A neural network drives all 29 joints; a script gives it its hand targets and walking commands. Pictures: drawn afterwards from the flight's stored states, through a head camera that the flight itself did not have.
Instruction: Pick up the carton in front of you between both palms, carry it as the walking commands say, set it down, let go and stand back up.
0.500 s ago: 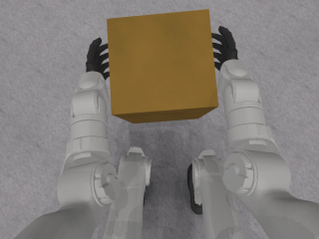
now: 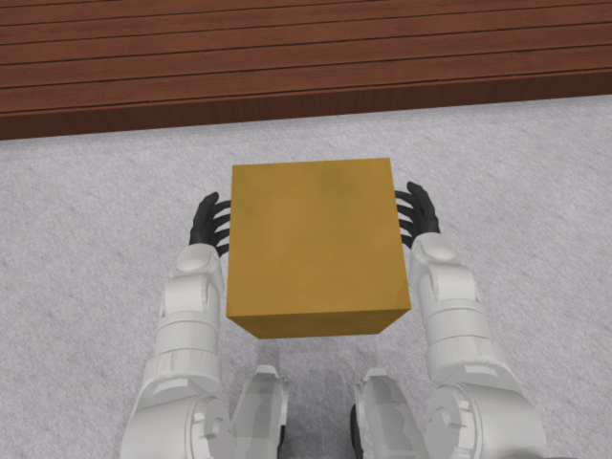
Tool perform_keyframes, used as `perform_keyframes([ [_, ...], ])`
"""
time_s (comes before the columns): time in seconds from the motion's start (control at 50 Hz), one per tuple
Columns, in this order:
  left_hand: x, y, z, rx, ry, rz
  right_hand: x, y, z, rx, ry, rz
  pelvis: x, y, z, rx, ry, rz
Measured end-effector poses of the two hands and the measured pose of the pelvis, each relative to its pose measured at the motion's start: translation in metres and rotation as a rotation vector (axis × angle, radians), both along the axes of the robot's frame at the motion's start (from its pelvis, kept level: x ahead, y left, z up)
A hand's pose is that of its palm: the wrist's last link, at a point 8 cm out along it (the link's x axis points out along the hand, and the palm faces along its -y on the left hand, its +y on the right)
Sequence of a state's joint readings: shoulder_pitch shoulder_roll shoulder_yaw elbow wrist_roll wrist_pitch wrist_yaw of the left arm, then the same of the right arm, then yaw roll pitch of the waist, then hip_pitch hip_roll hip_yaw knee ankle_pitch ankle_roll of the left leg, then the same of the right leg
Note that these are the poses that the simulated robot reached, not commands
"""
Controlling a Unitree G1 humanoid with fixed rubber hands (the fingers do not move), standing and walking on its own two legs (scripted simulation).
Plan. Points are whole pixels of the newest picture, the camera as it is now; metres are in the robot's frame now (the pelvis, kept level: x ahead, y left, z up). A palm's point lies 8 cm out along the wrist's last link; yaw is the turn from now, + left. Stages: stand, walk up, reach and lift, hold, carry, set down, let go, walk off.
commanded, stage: reach and lift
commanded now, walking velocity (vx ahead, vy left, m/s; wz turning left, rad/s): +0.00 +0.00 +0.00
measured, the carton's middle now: (315, 261) +0.40 +0.02 -0.10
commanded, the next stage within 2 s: hold in 1.66 s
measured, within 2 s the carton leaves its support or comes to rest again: neither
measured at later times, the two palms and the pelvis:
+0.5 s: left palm (171, 229) +0.35 +0.16 +0.12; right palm (486, 225) +0.36 -0.14 +0.12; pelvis +0.05 +0.00 +0.12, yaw +0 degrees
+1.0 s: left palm (150, 221) +0.33 +0.16 +0.17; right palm (521, 219) +0.34 -0.14 +0.17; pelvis +0.03 +0.01 +0.14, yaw +0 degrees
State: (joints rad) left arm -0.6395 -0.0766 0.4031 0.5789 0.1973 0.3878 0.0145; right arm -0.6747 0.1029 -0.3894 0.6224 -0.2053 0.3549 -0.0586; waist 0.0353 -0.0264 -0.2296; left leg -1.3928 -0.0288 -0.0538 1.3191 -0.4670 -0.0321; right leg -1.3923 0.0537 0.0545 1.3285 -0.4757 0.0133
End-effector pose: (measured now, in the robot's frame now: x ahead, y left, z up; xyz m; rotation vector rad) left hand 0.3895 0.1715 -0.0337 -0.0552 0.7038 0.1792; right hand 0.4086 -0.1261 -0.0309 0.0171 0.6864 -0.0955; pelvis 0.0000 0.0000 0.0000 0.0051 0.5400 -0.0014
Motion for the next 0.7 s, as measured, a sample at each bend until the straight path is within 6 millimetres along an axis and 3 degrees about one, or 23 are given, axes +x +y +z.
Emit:
perform_keyframes([
  [0.42, -0.034, -0.01, 0.127, 0.007, -0.002, -0.036, -0.045, -0.011, 0.126, -0.006, -0.003, -0.033, 0.041, 0.004, 0.106, -0.002, -0.319, 0.001],
  [0.6, -0.048, -0.013, 0.177, 0.015, -0.028, -0.047, -0.061, -0.014, 0.176, -0.017, -0.028, -0.03, 0.049, 0.005, 0.134, -0.004, -0.48, 0.007],
  [0.7, -0.053, -0.015, 0.196, 0.031, -0.029, -0.068, -0.068, -0.016, 0.195, -0.031, -0.029, -0.025, 0.047, 0.006, 0.141, -0.004, -0.558, 0.005],
])
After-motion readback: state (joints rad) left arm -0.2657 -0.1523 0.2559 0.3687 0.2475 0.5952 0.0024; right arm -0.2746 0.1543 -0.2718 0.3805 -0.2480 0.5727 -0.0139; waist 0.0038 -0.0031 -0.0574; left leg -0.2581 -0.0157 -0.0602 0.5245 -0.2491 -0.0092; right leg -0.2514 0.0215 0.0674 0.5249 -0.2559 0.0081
